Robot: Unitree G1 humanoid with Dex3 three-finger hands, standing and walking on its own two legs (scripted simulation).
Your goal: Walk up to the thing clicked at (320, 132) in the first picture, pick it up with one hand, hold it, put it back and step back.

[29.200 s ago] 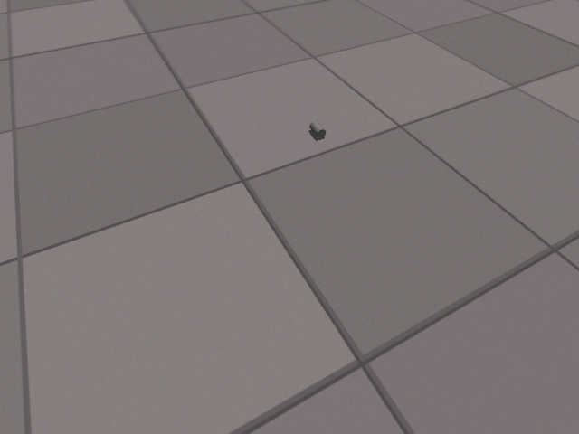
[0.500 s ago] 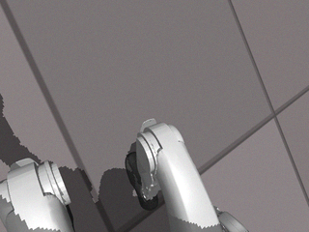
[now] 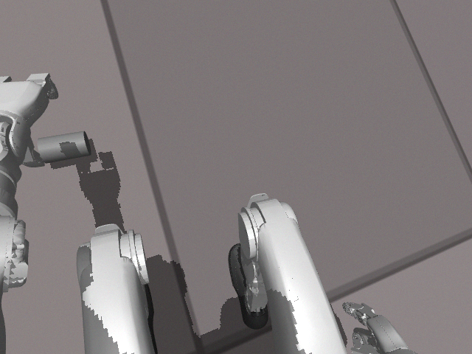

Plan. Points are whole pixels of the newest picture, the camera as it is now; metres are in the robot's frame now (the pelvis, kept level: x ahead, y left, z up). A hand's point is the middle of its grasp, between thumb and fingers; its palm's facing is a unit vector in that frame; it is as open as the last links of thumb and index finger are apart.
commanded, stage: withdraw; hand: left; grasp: from above
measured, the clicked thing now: (65, 147) +0.54 +0.26 -0.34
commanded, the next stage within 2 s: home in 0.18 s
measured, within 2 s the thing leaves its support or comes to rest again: neither
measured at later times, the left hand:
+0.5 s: hand (24, 113) +0.54 +0.28 -0.16, palm faces -0.33 -0.06 -0.94, open 12.5 cm
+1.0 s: hand out of the picture +0.34 +0.25 +0.04, palm faces -0.21 -0.72 -0.66, open 7.5 cm
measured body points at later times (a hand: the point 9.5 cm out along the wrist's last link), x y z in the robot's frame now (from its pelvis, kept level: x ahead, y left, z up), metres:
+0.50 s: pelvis +0.02 +0.01 -0.03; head +0.27 +0.07 +0.34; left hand +0.56 +0.28 -0.11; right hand +0.03 -0.24 -0.13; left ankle +0.09 +0.13 -0.34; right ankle +0.12 -0.13 -0.34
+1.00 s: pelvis +0.02 +0.00 +0.14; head +0.17 +0.05 +0.57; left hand +0.34 +0.28 +0.08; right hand +0.22 -0.25 +0.04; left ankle +0.09 +0.13 -0.34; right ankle +0.12 -0.14 -0.34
